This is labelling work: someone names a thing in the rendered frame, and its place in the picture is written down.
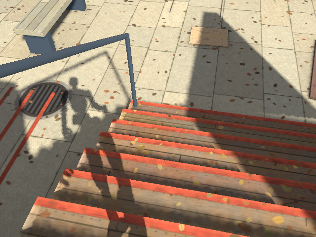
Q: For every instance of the stairs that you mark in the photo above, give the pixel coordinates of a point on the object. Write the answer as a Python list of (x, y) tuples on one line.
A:
[(172, 171)]

